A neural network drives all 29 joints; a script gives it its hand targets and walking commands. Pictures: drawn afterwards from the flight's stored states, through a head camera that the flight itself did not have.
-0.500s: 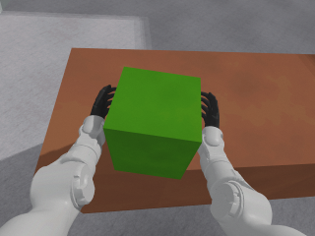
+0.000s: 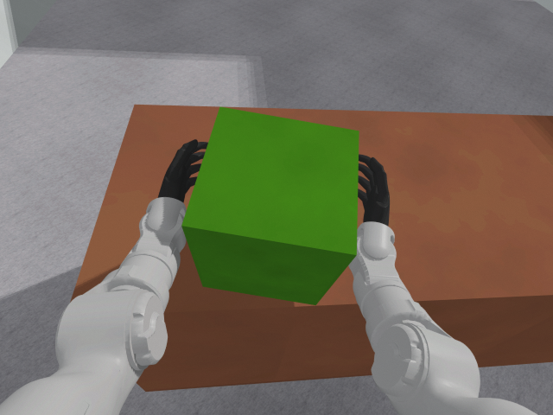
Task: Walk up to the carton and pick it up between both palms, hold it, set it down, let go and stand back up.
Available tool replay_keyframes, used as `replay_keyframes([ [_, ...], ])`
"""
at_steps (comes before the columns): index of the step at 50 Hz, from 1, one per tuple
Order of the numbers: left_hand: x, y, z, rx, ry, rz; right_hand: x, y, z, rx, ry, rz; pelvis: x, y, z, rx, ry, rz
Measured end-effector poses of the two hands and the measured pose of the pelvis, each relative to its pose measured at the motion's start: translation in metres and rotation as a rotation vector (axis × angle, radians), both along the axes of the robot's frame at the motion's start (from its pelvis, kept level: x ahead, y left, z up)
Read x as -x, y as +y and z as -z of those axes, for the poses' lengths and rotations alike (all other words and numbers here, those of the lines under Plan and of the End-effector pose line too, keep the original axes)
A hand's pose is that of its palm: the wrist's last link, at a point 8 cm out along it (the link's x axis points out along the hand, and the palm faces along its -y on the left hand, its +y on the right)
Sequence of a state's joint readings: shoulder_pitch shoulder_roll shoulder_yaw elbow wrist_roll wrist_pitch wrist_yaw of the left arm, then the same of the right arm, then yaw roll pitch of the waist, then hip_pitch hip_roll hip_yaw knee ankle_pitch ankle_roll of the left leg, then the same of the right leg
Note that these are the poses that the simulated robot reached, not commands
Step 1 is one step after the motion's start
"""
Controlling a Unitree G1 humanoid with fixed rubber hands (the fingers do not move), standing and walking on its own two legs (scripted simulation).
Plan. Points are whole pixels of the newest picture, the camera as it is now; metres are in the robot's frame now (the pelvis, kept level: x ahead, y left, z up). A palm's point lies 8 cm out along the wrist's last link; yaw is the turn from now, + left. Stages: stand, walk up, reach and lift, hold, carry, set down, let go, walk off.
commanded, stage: reach and lift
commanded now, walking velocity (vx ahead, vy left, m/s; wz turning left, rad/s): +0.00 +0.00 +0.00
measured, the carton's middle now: (273, 216) +0.42 -0.02 +0.03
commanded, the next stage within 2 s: none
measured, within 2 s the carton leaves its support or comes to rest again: neither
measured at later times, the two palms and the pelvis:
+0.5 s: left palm (174, 181) +0.42 +0.12 +0.12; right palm (384, 188) +0.39 -0.18 +0.13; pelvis +0.01 -0.01 +0.00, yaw +0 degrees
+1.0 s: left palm (166, 178) +0.38 +0.12 +0.16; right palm (396, 185) +0.37 -0.18 +0.16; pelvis -0.01 -0.01 +0.01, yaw +1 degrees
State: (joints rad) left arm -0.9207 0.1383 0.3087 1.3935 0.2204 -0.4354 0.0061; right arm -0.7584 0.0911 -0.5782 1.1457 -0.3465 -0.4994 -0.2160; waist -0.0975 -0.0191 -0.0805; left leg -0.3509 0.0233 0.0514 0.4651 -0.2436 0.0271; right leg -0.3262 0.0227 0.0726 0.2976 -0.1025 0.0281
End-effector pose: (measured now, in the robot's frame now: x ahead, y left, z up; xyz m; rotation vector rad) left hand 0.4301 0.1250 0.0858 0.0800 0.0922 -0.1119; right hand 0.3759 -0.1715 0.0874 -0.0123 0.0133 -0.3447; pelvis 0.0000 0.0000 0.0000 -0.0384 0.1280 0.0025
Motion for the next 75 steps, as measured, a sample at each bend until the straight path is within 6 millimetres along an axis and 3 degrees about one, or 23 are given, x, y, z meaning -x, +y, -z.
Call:
replay_keyframes([
  [8,0.008,-0.009,0.012,-0.026,0.067,-0.002,0.007,-0.009,0.014,0.001,0.073,-0.003,0.008,-0.006,-0.001,-0.008,-0.005,-0.001],
  [13,0.007,-0.013,0.011,-0.023,0.083,-0.021,0.001,-0.013,0.008,0.016,0.091,-0.022,0.005,-0.01,-0.002,-0.013,0.008,-0.001],
  [23,0.005,-0.004,-0.026,0.005,0.002,-0.063,-0.012,-0.005,-0.041,0.034,0.015,-0.062,-0.006,-0.008,-0.003,-0.01,-0.02,-0.002],
  [32,0.018,-0.003,-0.038,0.004,0.072,-0.076,-0.002,-0.005,-0.046,0.017,0.086,-0.068,0.0,-0.002,-0.004,-0.007,-0.114,-0.007],
  [40,0.03,-0.005,-0.075,0.015,0.025,-0.119,0.0,-0.008,-0.081,0.032,0.043,-0.103,0.004,-0.004,-0.004,-0.01,-0.137,-0.008],
  [43,0.036,-0.005,-0.081,-0.025,0.043,-0.118,0.004,-0.009,-0.083,0.027,0.067,-0.107,0.005,-0.005,-0.005,-0.011,-0.165,-0.009],
  [50,0.046,-0.003,-0.075,-0.039,0.119,-0.141,0.008,-0.006,-0.069,0.012,0.142,-0.133,0.012,-0.008,-0.005,-0.015,-0.189,-0.01],
  [60,0.053,0.009,-0.106,-0.012,0.053,-0.191,0.001,0.005,-0.108,0.038,0.074,-0.176,0.01,-0.008,-0.005,-0.015,-0.186,-0.01],
  [69,0.054,0.012,-0.101,-0.014,0.117,-0.214,-0.003,0.008,-0.096,0.029,0.14,-0.197,0.01,-0.009,-0.005,-0.015,-0.186,-0.01],
  [75,0.057,0.011,-0.115,0.007,0.078,-0.235,-0.005,0.008,-0.111,0.044,0.1,-0.214,0.008,-0.009,-0.005,-0.015,-0.184,-0.009],
])
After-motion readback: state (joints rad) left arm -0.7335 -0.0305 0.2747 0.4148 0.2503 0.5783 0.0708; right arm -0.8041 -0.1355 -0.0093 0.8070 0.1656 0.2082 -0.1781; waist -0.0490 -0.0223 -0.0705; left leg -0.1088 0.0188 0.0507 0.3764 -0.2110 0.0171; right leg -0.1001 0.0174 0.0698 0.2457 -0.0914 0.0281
